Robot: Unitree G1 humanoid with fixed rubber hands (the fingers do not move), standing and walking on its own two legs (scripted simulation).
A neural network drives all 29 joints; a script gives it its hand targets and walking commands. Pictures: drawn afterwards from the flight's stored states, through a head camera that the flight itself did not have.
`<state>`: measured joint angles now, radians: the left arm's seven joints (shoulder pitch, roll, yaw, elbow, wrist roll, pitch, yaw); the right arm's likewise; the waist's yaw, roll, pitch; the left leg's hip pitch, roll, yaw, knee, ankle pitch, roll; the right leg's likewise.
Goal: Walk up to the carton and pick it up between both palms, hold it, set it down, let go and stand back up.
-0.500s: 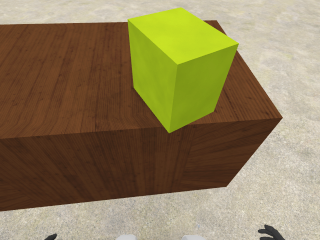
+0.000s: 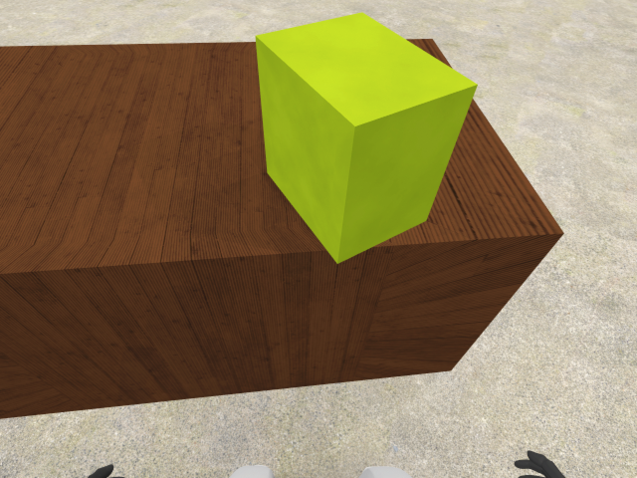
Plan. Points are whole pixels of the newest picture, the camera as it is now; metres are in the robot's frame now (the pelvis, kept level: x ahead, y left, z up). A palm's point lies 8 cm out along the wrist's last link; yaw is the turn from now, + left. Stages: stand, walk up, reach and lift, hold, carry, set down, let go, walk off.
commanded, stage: walk up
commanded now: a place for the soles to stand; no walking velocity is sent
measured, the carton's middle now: (349, 138) +0.61 -0.04 +0.08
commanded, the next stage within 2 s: none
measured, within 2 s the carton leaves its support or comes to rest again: neither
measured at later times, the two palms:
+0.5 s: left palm out of the picture +0.08 +0.30 -0.11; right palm out of the picture +0.10 -0.30 -0.09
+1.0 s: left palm out of the picture +0.08 +0.30 -0.11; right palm out of the picture +0.09 -0.30 -0.09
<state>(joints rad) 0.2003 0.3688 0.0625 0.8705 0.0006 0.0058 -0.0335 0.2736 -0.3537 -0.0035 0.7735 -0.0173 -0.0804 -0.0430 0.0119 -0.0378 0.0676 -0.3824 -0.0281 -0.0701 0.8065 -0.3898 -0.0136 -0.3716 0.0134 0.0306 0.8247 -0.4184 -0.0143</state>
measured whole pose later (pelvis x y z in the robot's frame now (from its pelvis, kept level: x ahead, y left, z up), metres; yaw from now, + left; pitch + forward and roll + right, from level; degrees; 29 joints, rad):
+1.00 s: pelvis +0.00 +0.00 +0.00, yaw +0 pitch -3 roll +0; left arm 0.20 0.38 0.06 0.86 0.00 0.01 -0.03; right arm 0.27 -0.35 -0.01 0.77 -0.02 -0.08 -0.05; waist 0.01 -0.05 0.10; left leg -0.38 -0.03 -0.08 0.83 -0.40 -0.01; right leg -0.37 0.01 0.02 0.84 -0.43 -0.01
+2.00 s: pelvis -0.01 +0.00 +0.00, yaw +1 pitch -3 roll +0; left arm 0.19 0.39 0.06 0.85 0.00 0.01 -0.03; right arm 0.28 -0.35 -0.01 0.77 -0.01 -0.09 -0.05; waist 0.01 -0.04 0.08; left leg -0.38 -0.03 -0.08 0.84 -0.40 -0.01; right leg -0.37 0.01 0.02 0.86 -0.43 -0.02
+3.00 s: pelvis +0.00 -0.01 -0.01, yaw +1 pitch -3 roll +1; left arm 0.19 0.39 0.06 0.85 0.00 0.01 -0.03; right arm 0.28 -0.35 -0.01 0.77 -0.01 -0.09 -0.06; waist 0.01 -0.04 0.10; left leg -0.38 -0.03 -0.09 0.84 -0.40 -0.01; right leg -0.37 0.01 0.01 0.88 -0.45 -0.02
